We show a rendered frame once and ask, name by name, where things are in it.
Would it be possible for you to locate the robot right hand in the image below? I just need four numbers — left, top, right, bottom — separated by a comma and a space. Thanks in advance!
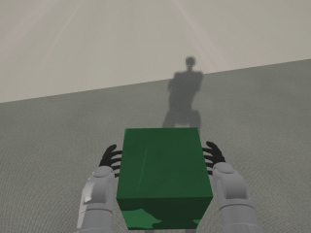
202, 141, 225, 176

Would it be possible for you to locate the robot right forearm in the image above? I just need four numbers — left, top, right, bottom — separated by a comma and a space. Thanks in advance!
212, 162, 264, 233

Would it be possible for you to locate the robot left hand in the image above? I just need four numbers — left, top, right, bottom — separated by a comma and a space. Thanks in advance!
98, 144, 122, 178

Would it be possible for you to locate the robot left forearm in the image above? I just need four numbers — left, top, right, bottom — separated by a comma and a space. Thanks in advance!
74, 165, 116, 233

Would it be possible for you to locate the carton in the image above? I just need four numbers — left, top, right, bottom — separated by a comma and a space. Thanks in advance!
116, 127, 214, 230

